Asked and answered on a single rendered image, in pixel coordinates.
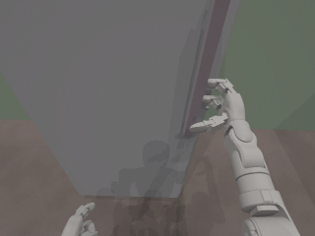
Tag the left robot hand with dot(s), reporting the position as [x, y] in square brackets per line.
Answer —
[76, 226]

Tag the fridge door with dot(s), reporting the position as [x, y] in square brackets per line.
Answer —
[107, 83]

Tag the right robot hand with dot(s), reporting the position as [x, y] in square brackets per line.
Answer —
[230, 108]

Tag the handle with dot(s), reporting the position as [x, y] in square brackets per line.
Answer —
[211, 39]

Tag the right robot upper arm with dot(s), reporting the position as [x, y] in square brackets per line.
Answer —
[268, 226]

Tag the robot right forearm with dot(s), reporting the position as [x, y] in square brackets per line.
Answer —
[257, 192]

